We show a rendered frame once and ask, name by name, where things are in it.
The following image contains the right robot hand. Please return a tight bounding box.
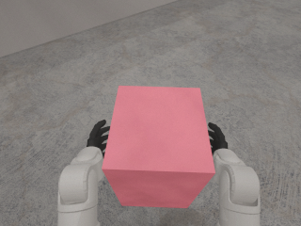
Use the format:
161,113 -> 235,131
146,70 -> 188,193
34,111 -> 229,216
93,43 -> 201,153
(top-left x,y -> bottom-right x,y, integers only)
208,122 -> 228,155

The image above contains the robot left forearm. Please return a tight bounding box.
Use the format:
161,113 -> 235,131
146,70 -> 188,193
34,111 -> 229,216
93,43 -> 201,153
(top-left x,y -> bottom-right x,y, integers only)
57,146 -> 104,226

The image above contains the left robot hand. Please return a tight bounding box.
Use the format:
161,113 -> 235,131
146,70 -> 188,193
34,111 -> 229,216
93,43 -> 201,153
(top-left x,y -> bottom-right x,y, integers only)
87,120 -> 110,158

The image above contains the robot right forearm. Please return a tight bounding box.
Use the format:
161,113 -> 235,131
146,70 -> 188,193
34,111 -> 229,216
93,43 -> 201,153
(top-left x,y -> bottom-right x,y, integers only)
212,148 -> 261,226

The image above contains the carton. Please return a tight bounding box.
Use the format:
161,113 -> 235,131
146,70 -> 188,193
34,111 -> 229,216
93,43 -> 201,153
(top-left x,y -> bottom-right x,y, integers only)
102,86 -> 215,208

